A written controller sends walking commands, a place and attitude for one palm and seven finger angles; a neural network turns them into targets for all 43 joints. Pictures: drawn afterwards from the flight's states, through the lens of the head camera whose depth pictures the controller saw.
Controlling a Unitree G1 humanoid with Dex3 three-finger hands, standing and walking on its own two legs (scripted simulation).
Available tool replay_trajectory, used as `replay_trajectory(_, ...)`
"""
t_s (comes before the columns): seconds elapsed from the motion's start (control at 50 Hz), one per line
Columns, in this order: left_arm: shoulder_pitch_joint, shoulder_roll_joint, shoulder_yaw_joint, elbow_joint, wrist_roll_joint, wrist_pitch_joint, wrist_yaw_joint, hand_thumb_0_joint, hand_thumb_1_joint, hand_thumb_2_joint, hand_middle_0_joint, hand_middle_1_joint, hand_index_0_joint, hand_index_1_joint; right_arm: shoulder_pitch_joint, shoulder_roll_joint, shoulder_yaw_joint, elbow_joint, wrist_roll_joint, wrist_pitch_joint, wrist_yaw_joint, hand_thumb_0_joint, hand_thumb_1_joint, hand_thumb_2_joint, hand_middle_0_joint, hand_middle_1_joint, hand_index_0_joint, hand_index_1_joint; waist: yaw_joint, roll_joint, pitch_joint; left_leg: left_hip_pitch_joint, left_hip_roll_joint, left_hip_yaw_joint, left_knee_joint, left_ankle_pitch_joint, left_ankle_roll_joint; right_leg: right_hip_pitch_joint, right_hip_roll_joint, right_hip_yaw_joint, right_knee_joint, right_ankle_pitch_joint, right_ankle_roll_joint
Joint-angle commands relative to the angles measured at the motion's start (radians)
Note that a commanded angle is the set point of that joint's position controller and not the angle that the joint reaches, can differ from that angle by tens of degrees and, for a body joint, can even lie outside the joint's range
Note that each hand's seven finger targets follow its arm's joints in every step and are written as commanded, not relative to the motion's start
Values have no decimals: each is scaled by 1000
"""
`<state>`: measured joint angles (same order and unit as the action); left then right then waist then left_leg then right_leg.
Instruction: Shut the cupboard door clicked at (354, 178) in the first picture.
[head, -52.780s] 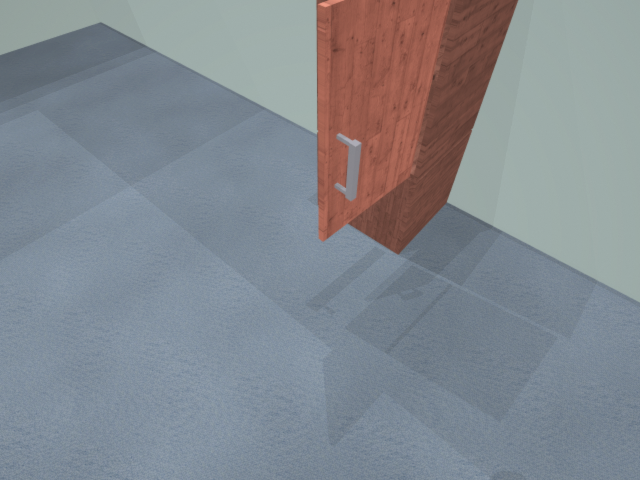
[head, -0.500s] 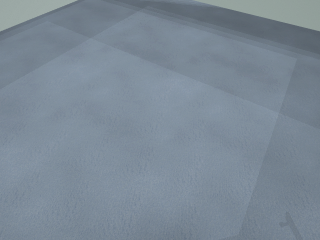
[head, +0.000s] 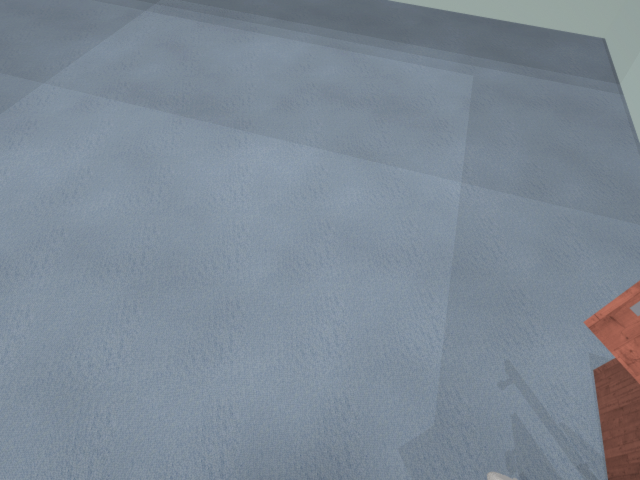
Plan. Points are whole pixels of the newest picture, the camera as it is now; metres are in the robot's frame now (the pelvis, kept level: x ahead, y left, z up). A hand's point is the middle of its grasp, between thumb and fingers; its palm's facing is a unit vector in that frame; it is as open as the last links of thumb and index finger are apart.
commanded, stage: turn to face it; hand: left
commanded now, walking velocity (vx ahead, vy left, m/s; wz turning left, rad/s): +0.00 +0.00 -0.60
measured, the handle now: out of the picture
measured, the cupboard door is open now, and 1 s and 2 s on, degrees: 41 41 41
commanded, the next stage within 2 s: take the last steps up to it in 1.72 s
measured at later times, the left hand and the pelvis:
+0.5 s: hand (220, 468) +0.15 +0.14 -0.14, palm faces -0.28 -0.92 -0.28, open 7.4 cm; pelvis -0.01 -0.02 +0.01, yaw -18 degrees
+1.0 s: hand (245, 422) +0.21 +0.12 -0.15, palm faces -0.52 -0.82 -0.24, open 7.4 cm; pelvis +0.01 -0.01 +0.01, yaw -35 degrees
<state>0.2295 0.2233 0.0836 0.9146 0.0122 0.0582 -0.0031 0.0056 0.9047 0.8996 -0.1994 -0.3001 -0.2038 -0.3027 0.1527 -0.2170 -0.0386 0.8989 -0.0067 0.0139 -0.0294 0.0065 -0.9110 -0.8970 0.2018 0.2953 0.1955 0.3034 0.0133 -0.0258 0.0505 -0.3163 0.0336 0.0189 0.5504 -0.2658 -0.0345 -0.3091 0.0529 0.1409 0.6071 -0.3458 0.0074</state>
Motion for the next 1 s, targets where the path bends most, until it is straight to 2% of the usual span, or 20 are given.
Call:
replay_trajectory(0.0,-58,116,22,-144,6,-17,-3,0,900,900,-200,-300,-200,-300,148,-248,-50,-61,-25,-17,-18,0,-900,-900,200,300,200,300,-55,172,-91,177,450,-343,-235,347,222,-210,-50,-72,492,-271,21)
replay_trajectory(0.1,-53,97,25,-117,8,7,-34,0,900,900,-200,-300,-200,-300,36,-183,-33,-81,-27,-19,-24,0,-900,-900,200,300,200,300,-10,215,-72,208,293,-56,-187,470,172,-217,-76,-149,473,-147,52)
replay_trajectory(0.24,-104,80,13,-145,7,1,-40,0,900,900,-200,-300,-200,-300,80,-221,-57,-54,-26,-9,-4,0,-900,-900,200,300,200,300,-41,255,-87,191,322,24,-141,402,154,-60,-59,-228,163,-91,27)
replay_trajectory(0.3,-3,125,23,-116,10,-13,-35,0,900,900,-200,-300,-200,-300,50,-227,-64,-60,-15,-5,4,0,-900,-900,200,300,200,300,17,159,-116,75,277,96,31,287,71,173,-57,-228,-127,151,-4)
replay_trajectory(0.32,61,203,38,-99,19,-25,-26,0,900,900,-200,-300,-200,-300,40,-178,-57,-76,-6,-2,9,0,-900,-900,200,300,200,300,53,-51,-136,-52,191,166,204,58,7,292,-203,-49,-256,277,-51)
replay_trajectory(0.34,87,302,55,-89,22,-32,-11,0,900,900,-200,-300,-200,-300,-13,-106,-35,-126,-7,1,12,0,-900,-900,200,300,200,300,76,-325,-84,-297,39,162,452,-383,-42,314,-418,281,-291,570,-158)
replay_trajectory(0.36,111,310,52,-86,9,-30,0,0,900,900,-200,-300,-200,-300,-23,-144,-31,-130,-8,17,2,0,-900,-900,200,300,200,300,84,-263,-106,-306,54,15,589,-368,-31,258,-457,290,-295,559,-227)
replay_trajectory(0.38,49,266,47,-101,9,-30,7,0,900,900,-200,-300,-200,-300,-20,-138,-36,-114,-6,20,1,0,-900,-900,200,300,200,300,48,-204,-63,-346,73,-34,640,-279,-28,227,-404,235,-314,428,-221)
replay_trajectory(0.4,-19,235,47,-115,10,-27,17,0,900,900,-200,-300,-200,-300,-17,-138,-39,-99,-7,20,0,0,-900,-900,200,300,200,300,24,-241,-60,-357,85,-37,650,-219,-34,216,-359,225,-310,381,-206)
replay_trajectory(0.44,-66,191,27,-132,7,-34,15,0,900,900,-200,-300,-200,-300,-2,-146,-38,-83,-11,17,8,0,-900,-900,200,300,200,300,-5,-180,-77,-294,82,-29,613,-132,-51,183,-293,109,-261,481,-187)
replay_trajectory(0.48,-60,194,26,-130,10,-39,14,0,900,900,-200,-300,-200,-300,20,-127,-34,-73,-10,19,11,0,-900,-900,200,300,200,300,-13,-119,-108,-236,57,-8,529,-114,-59,178,-271,86,-245,499,-183)
replay_trajectory(0.62,-18,225,38,-106,17,-31,11,0,900,900,-200,-300,-200,-300,-3,-105,-29,-95,1,6,6,0,-900,-900,200,300,200,300,11,-114,-114,-117,1,5,208,-158,-49,160,-268,216,-209,488,-203)
replay_trajectory(0.68,-72,206,35,-107,6,-23,9,0,900,900,-200,-300,-200,-300,101,-116,-30,-61,6,-8,-4,0,-900,-900,200,300,200,300,-50,-106,-137,120,-9,10,-86,37,-38,30,-204,206,-124,435,-121)
replay_trajectory(0.7,-62,156,26,-119,-1,-18,7,0,900,900,-200,-300,-200,-300,122,-169,-38,-56,2,-17,-7,0,-900,-900,200,300,200,300,-51,35,-146,238,103,-102,-212,60,-8,-93,-110,138,-38,254,-67)
replay_trajectory(0.72,-39,103,14,-137,-10,-14,-4,0,900,900,-200,-300,-200,-300,148,-271,-55,-65,-15,-24,-10,0,-900,-900,200,300,200,300,-56,327,-145,312,357,-354,-276,159,93,-257,25,-24,184,-150,-1)
replay_trajectory(0.74,-73,130,16,-146,1,-11,-6,0,900,900,-200,-300,-200,-300,159,-290,-55,-71,-22,-16,-16,0,-900,-900,200,300,200,300,-70,298,-110,220,459,-395,-282,221,182,-252,-7,-73,404,-288,13)
replay_trajectory(0.76,-67,135,24,-154,8,-15,-14,0,900,900,-200,-300,-200,-300,125,-263,-45,-93,-29,-15,-16,0,-900,-900,200,300,200,300,-47,193,-81,129,440,-346,-275,230,210,-222,-45,-67,510,-247,19)
replay_trajectory(0.78,-42,137,33,-123,18,-8,-21,0,900,900,-200,-300,-200,-300,71,-222,-35,-94,-30,-23,-16,0,-900,-900,200,300,200,300,-13,200,-83,127,372,-266,-275,254,183,-242,-43,-76,565,-184,29)
replay_trajectory(0.84,-62,112,28,-116,10,3,-35,0,900,900,-200,-300,-200,-300,52,-191,-28,-98,-29,-22,-21,0,-900,-900,200,300,200,300,-11,227,-59,184,294,-73,-202,480,153,-261,-69,-119,551,-129,49)
replay_trajectory(0.98,-114,80,9,-136,5,-4,-42,0,900,900,-200,-300,-200,-300,112,-223,-52,-58,-26,-12,-7,0,-900,-900,200,300,200,300,-51,262,-112,253,311,44,-117,531,148,-111,-59,-225,199,-98,31)
